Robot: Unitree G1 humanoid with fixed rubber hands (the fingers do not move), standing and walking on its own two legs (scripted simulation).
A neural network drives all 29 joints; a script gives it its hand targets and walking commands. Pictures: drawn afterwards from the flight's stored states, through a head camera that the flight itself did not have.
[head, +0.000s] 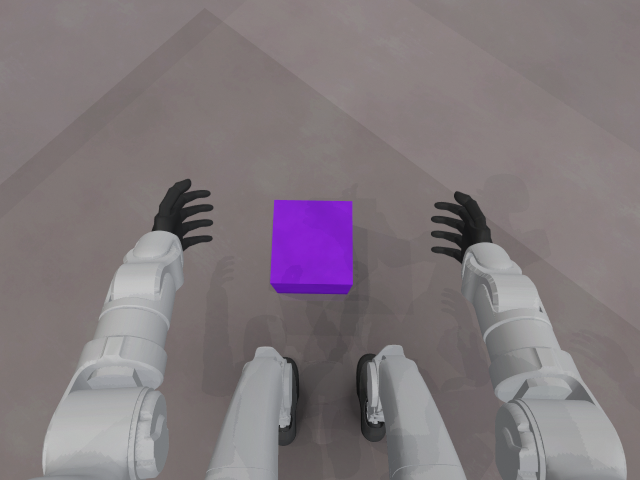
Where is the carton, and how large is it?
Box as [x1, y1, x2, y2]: [270, 200, 352, 293]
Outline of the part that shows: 274,200 270,283 276,291 297,293 347,293 352,284 351,201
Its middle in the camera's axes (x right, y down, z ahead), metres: -0.02 +0.02 +1.00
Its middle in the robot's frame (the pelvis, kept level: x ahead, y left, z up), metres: +0.50 +0.03 -0.58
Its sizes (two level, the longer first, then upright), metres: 0.203 0.189 0.175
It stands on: the floor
